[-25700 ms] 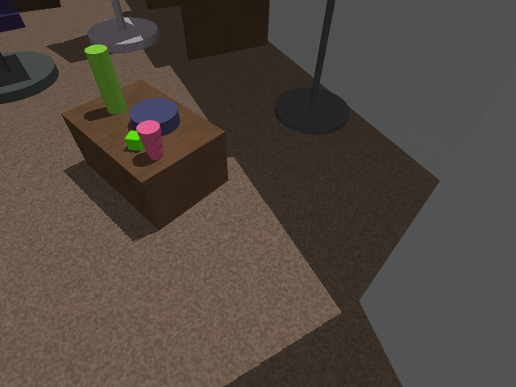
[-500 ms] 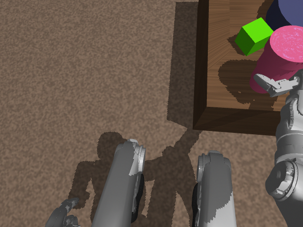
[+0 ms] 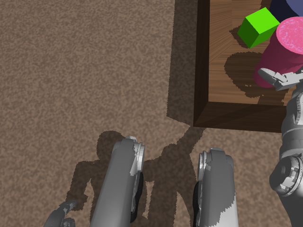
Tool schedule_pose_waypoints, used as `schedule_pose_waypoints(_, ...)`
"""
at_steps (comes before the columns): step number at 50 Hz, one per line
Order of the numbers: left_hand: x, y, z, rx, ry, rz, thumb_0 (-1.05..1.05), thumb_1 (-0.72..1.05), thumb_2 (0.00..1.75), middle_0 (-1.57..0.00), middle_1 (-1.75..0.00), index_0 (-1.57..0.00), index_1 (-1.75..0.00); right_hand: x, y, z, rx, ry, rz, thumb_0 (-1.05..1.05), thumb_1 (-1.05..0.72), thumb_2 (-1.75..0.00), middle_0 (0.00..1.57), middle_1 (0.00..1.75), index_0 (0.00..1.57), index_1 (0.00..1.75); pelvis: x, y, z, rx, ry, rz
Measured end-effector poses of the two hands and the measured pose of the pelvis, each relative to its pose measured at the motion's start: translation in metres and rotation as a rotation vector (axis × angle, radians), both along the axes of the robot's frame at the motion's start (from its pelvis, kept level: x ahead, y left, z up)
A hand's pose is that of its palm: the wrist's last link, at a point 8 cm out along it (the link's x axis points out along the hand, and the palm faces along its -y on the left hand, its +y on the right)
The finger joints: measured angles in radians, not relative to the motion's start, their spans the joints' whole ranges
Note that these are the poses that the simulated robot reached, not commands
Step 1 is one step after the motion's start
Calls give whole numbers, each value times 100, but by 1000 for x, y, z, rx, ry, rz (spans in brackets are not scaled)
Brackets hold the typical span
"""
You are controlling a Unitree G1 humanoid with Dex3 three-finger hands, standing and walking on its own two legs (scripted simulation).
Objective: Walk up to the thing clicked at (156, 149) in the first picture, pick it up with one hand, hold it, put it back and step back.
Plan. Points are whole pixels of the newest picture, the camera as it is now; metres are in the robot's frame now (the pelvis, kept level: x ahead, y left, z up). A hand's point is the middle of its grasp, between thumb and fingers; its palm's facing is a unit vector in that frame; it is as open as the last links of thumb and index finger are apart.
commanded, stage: open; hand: right
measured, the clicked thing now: (280, 59) +0.52 -0.23 +0.00
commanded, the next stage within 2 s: withdraw in 0.30 s
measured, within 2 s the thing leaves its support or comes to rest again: rests again in 0.78 s
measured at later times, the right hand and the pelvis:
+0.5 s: hand (288, 55) +0.52 -0.24 +0.02, palm faces +0.24 +0.97 -0.03, open 14.4 cm; pelvis +0.00 +0.00 +0.00, yaw +0 degrees
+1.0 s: hand out of the picture +0.52 -0.33 +0.12, palm faces +0.26 +0.93 -0.26, open 17.4 cm; pelvis +0.01 -0.01 +0.10, yaw +1 degrees
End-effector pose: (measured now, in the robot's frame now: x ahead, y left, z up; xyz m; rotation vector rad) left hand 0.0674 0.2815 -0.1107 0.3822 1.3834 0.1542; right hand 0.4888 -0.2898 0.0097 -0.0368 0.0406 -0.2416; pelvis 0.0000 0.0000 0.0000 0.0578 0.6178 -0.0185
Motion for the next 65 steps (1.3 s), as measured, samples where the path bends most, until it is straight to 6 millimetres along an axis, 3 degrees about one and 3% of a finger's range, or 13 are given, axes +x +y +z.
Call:
schedule_pose_waypoints(6,3,1,2,3,-4,-5,0,93,88,-21,-30,-22,-29,0,-1,2,1,0,1,-2,51,-73,87,82,78,80,1,0,1,0,0,0)
schedule_pose_waypoints(13,6,3,3,11,-13,-6,0,92,89,-21,-30,-22,-29,3,0,6,9,-19,8,-2,46,-50,78,66,74,65,1,0,1,3,-2,0)
schedule_pose_waypoints(28,6,-4,2,-7,-14,-2,0,91,89,-21,-30,-22,-30,3,-3,12,-7,-24,5,-1,42,-26,37,32,36,32,-1,-2,2,5,-3,0)
schedule_pose_waypoints(34,7,-7,14,-7,-24,29,0,90,89,-21,-30,-21,-30,4,-17,42,-29,-44,-22,-1,46,-14,21,17,20,17,0,-2,15,7,-15,3)
schedule_pose_waypoints(43,13,-9,67,2,-70,59,0,90,89,-21,-30,-21,-30,1,-62,119,-41,-20,-63,-2,53,-5,10,7,9,7,5,-4,65,10,-18,6)
schedule_pose_waypoints(46,14,-8,86,9,-76,53,0,89,89,-21,-30,-21,-30,0,-71,132,-69,26,-42,-2,54,-5,8,6,8,6,7,-5,80,12,-20,6)
schedule_pose_waypoints(52,18,-13,125,-16,-45,57,0,89,90,-21,-30,-21,-30,-12,-84,134,-206,289,-76,-2,53,-6,7,6,7,6,13,-7,117,17,-41,8)
schedule_pose_waypoints(61,32,-24,198,-26,-61,73,0,89,90,-21,-30,-21,-30,-33,-110,202,-261,380,-241,-2,46,-10,7,7,7,7,32,-8,189,20,-119,-5)
schedule_pose_waypoints(65,37,-25,228,-22,-80,80,0,90,90,-21,-30,-21,-29,-45,-111,223,-248,437,-264,-2,46,-11,7,7,7,7,41,-9,218,18,-157,-13)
